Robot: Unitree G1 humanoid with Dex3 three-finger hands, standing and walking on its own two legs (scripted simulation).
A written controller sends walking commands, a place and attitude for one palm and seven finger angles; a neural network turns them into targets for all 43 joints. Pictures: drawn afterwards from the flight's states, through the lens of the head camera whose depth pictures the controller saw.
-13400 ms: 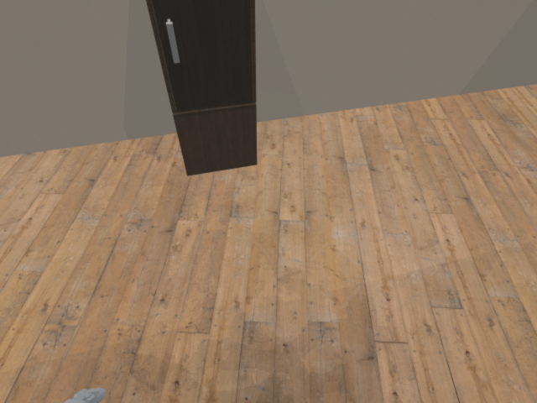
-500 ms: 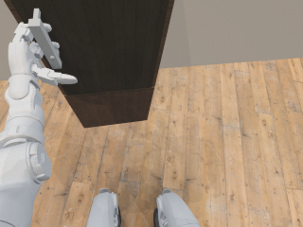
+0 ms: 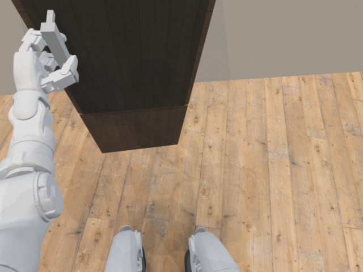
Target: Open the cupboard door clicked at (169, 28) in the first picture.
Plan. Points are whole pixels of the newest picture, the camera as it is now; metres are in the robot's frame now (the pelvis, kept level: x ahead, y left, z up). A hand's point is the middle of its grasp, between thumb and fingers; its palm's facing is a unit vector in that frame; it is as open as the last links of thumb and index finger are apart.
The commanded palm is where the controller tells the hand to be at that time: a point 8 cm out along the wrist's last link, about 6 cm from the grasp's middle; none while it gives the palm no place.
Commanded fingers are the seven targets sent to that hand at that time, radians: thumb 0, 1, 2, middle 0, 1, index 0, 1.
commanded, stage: close the thumb around the handle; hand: left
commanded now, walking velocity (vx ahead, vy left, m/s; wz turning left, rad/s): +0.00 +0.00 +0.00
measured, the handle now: (62, 49) +0.58 +0.21 +0.07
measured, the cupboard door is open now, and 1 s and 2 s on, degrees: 0 40 46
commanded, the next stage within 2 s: pull the door open along its arc in 0.14 s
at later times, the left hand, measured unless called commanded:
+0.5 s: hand (75, 79) +0.50 +0.18 +0.07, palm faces +0.11 -0.99 -0.01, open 6.3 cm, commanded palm +0.44 +0.22 +0.06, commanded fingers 0.00 0.90 0.90 -0.40 -1.35 -0.40 -1.35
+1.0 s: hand (136, 145) +0.35 +0.06 +0.07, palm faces +0.40 -0.92 +0.01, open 6.7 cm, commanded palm +0.26 +0.11 +0.06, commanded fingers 0.00 0.90 0.90 -0.40 -1.35 -0.40 -1.35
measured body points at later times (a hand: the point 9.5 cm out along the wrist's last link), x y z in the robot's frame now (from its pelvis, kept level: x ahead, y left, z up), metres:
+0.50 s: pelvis +0.00 +0.00 +0.01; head +0.14 +0.02 +0.44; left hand +0.49 +0.24 +0.07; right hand +0.01 -0.26 -0.11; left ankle +0.05 +0.11 -0.63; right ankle +0.00 -0.13 -0.63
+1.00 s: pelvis +0.03 -0.02 +0.03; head +0.09 -0.03 +0.48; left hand +0.32 +0.11 +0.07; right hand +0.21 -0.23 -0.08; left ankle +0.05 +0.11 -0.63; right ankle +0.00 -0.13 -0.63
